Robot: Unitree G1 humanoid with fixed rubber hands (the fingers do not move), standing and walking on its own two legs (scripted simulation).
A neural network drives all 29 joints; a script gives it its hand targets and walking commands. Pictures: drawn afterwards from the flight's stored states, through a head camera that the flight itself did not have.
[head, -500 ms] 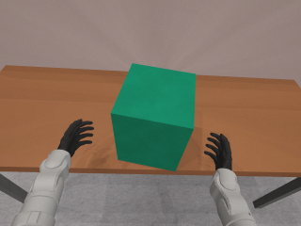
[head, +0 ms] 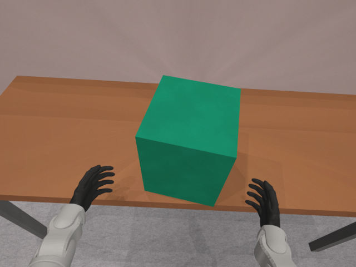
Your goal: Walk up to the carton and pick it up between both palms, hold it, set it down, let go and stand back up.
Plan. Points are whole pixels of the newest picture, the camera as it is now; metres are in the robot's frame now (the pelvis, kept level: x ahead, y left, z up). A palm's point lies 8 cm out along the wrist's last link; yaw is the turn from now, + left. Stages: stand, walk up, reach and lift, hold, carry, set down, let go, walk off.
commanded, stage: set down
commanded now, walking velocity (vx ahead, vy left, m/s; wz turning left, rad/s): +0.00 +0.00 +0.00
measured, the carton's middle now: (189, 143) +0.41 -0.01 +0.01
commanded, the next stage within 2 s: let go in 1.76 s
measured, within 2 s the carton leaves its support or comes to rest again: neither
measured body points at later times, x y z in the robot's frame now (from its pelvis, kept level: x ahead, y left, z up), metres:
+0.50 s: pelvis +0.00 +0.00 +0.00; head +0.01 +0.03 +0.45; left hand +0.22 +0.24 -0.04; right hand +0.19 -0.19 -0.04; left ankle -0.01 +0.08 -0.74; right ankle +0.02 -0.13 -0.74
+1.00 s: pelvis +0.01 +0.00 +0.00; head -0.01 +0.01 +0.45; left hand +0.19 +0.23 -0.06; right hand +0.18 -0.22 -0.06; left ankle -0.01 +0.08 -0.74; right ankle +0.02 -0.13 -0.74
